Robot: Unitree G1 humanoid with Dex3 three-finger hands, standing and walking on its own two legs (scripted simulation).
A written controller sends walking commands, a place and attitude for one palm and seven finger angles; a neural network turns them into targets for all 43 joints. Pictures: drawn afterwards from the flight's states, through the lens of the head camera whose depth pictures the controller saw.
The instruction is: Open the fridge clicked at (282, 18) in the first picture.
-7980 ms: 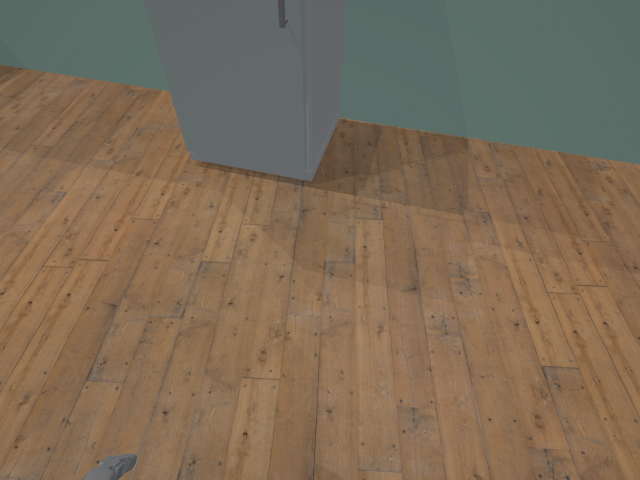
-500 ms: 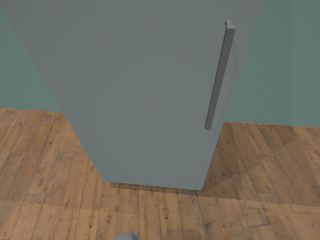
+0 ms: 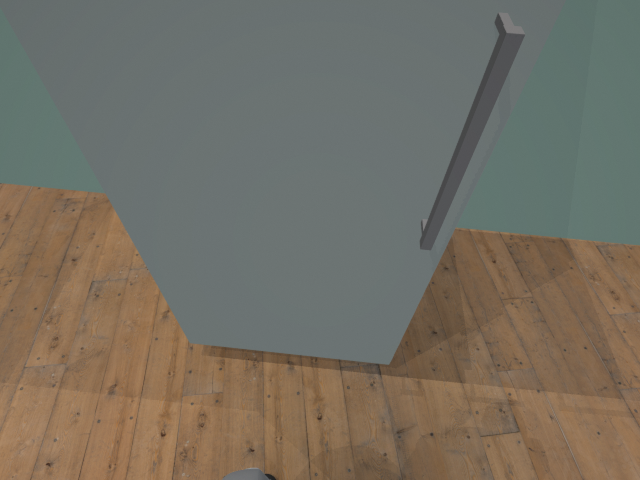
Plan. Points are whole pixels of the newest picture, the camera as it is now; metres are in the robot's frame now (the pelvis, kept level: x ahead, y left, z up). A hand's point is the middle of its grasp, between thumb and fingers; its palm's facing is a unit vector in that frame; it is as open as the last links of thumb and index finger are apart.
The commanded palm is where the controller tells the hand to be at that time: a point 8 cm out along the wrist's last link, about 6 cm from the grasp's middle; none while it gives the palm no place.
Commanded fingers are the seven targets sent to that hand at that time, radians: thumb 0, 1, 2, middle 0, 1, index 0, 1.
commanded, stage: come to a stop and stand still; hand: right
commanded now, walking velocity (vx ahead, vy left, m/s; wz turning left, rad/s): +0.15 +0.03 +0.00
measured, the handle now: (456, 157) +0.49 -0.15 +0.14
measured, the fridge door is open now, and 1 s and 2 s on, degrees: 0 0 0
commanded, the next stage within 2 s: look again from close up in 1.16 s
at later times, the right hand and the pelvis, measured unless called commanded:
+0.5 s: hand out of the picture -0.02 -0.18 -0.17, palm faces -0.02 +0.98 -0.21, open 7.4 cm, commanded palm none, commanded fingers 0.00 -0.90 -0.90 0.20 0.30 0.20 0.30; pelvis -0.02 -0.01 +0.01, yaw +1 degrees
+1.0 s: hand out of the picture -0.06 -0.18 -0.16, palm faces +0.03 +0.98 -0.19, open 7.4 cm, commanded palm none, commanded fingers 0.00 -0.90 -0.90 0.20 0.30 0.20 0.30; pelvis -0.05 -0.01 +0.01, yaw +1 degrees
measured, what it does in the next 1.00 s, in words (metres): steps on the spot: right foot, then left foot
